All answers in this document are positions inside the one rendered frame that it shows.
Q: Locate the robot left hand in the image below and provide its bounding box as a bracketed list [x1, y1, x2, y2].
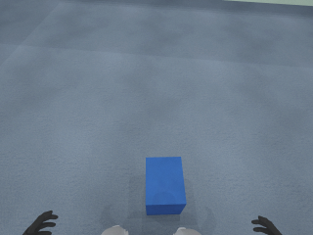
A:
[23, 211, 58, 235]

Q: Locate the robot right hand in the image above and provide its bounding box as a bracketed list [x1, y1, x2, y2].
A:
[251, 215, 282, 235]

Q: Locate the carton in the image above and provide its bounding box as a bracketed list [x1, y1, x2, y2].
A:
[146, 157, 187, 215]

